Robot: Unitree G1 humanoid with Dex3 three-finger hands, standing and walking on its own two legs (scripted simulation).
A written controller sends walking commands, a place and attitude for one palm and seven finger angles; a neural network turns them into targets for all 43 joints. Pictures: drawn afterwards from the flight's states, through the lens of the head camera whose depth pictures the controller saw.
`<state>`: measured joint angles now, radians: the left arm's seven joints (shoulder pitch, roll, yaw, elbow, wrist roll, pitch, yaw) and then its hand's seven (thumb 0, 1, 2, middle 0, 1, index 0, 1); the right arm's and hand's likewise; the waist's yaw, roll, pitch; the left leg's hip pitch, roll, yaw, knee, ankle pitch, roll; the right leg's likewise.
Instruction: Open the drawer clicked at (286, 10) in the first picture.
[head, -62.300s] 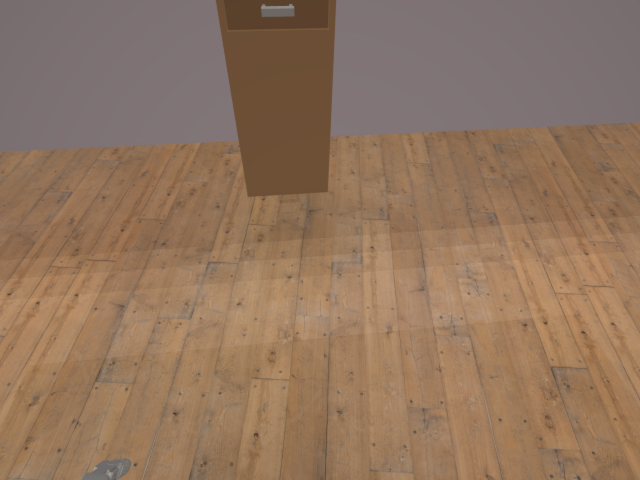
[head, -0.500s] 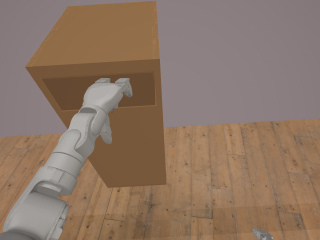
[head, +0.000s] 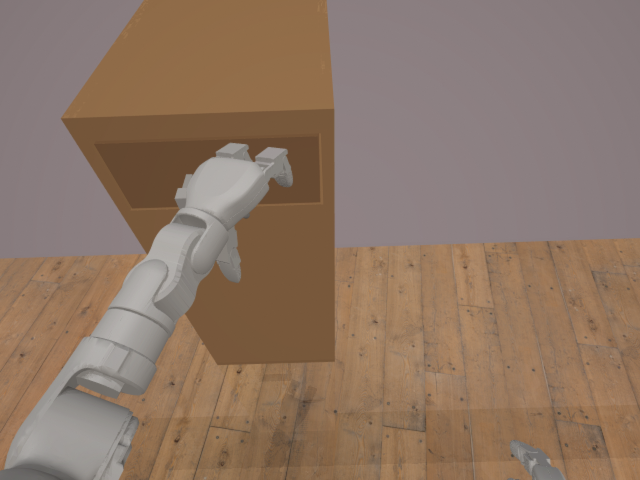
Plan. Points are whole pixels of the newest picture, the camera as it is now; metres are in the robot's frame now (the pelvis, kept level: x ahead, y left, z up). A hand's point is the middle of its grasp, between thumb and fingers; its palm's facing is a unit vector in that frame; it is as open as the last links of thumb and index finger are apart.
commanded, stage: re-aim the fingers above the handle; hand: left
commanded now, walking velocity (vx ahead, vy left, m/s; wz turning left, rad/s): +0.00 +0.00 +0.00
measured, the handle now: (213, 188) +0.52 +0.19 +0.05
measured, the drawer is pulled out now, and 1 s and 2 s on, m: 0.00 0.00 0.00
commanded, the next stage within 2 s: lower the fingers behind the handle in 0.56 s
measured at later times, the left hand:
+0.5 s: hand (260, 224) +0.40 +0.09 +0.10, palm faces +0.01 -0.15 -0.99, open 13.8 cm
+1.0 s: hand (185, 249) +0.40 +0.20 +0.06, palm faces -0.22 -0.08 -0.97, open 13.8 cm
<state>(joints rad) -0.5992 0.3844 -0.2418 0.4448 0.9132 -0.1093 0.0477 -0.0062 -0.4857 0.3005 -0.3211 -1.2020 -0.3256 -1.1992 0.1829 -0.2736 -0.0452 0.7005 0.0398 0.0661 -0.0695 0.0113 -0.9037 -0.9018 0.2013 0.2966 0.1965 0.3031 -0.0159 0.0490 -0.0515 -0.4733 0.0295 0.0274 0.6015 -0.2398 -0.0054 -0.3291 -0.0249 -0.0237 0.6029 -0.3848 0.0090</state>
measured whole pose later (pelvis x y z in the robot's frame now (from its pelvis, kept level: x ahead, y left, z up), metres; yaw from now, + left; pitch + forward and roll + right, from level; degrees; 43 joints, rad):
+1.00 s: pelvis +0.01 +0.00 +0.00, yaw +2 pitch +8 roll -1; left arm -0.56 0.51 -0.23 0.51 0.87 -0.07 -0.09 -0.01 -0.48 0.30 -0.32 -1.20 -0.32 -1.20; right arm 0.27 -0.32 -0.06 0.74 0.04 0.03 -0.11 0.01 -0.90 -0.90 0.20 0.30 0.20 0.30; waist 0.01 0.04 -0.03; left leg -0.51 0.02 -0.01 0.61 -0.24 0.00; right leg -0.34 -0.03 -0.06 0.59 -0.38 0.01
